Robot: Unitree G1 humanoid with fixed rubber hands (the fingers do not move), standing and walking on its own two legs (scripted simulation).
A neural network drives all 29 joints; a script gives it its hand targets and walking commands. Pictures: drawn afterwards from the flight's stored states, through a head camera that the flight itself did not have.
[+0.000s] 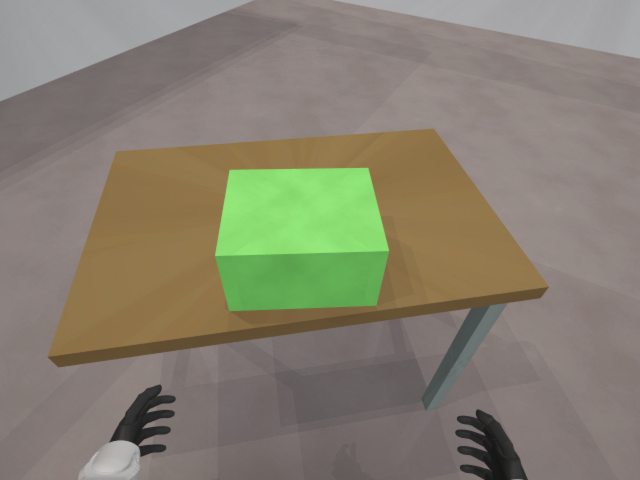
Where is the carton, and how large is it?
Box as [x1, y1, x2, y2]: [215, 168, 388, 310]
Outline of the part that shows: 367,168 253,169 229,171 215,253 229,310 354,306 376,304 388,253 388,248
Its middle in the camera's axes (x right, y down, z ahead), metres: -0.03 -0.01 +0.68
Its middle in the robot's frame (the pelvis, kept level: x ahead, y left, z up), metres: +0.51 +0.04 -0.02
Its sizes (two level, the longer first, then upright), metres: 0.255 0.209 0.143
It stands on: a table, 0.67 m high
